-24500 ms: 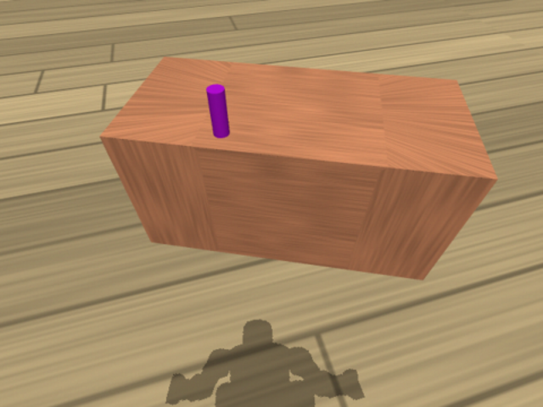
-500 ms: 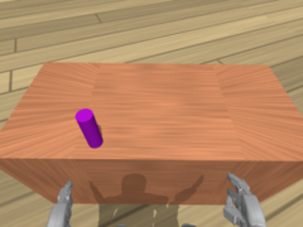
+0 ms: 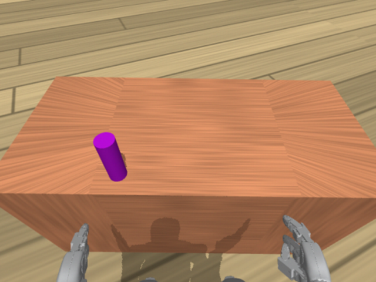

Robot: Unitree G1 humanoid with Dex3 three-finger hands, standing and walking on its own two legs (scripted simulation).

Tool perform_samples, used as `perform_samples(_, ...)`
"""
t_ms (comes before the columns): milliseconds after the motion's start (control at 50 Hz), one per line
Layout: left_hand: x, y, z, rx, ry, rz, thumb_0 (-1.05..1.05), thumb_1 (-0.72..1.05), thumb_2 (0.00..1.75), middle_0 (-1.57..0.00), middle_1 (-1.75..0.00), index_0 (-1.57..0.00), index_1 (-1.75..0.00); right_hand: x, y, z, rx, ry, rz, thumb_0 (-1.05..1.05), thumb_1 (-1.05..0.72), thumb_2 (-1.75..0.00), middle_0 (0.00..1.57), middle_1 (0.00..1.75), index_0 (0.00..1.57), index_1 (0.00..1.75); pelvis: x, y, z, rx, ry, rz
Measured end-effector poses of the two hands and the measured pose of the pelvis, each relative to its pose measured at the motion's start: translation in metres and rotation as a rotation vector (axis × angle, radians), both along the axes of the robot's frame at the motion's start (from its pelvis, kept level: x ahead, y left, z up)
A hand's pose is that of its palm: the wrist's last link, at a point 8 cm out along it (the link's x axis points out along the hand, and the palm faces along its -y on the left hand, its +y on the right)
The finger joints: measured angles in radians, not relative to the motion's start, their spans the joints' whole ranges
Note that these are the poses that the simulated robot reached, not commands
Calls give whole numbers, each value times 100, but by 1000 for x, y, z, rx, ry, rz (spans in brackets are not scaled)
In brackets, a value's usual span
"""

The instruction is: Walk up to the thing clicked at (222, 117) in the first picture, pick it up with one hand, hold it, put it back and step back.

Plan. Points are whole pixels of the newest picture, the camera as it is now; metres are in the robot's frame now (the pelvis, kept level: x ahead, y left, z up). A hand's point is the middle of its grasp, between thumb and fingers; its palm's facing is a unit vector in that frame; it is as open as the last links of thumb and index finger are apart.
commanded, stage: home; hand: left
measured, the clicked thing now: (111, 158) +0.44 +0.21 -0.03
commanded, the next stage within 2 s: stand in 1.46 s
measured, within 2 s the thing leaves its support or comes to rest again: neither
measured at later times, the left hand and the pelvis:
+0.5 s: hand (102, 270) +0.17 +0.18 -0.04, palm faces +0.11 -0.97 -0.21, open 17.5 cm; pelvis +0.00 +0.00 +0.00, yaw +0 degrees
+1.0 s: hand (103, 267) +0.18 +0.18 -0.04, palm faces +0.11 -0.97 -0.22, open 17.6 cm; pelvis +0.01 +0.00 +0.00, yaw +0 degrees
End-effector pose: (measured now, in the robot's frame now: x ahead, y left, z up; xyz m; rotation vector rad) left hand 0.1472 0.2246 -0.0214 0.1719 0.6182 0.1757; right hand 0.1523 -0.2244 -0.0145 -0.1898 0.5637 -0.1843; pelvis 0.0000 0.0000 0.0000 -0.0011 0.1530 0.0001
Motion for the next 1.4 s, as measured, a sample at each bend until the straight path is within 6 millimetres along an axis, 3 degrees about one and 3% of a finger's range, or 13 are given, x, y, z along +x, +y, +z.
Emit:
perform_samples(300,-1,4,1,4,-7,-3,-2,-54,6,-6,-5,-5,-5,-3,4,-1,2,-5,-7,1,-90,-90,20,30,20,30,-3,4,0,-3,-4,-3)
perform_samples(940,9,3,1,4,3,1,-2,-56,5,-5,-5,-5,-5,9,3,0,3,0,-3,1,-90,-90,20,30,20,30,9,2,0,-4,8,0)
perform_samples(1180,1,3,-3,53,44,-17,-1,-57,4,-5,-5,-5,-5,-4,-15,-39,-61,150,-23,1,-90,-90,20,30,20,30,4,1,2,-23,-29,9)
perform_samples(1280,-7,30,-31,149,185,-111,-1,-57,4,-6,-5,-5,-5,-21,-33,-65,-119,357,95,1,-90,-90,20,30,20,30,-1,-1,7,-5,-106,14)
perform_samples(1400,-40,62,-46,168,341,-53,-1,-58,3,-5,-5,-5,-4,-46,-59,-68,-110,462,33,1,-90,-90,21,30,20,30,1,-1,14,4,-145,12)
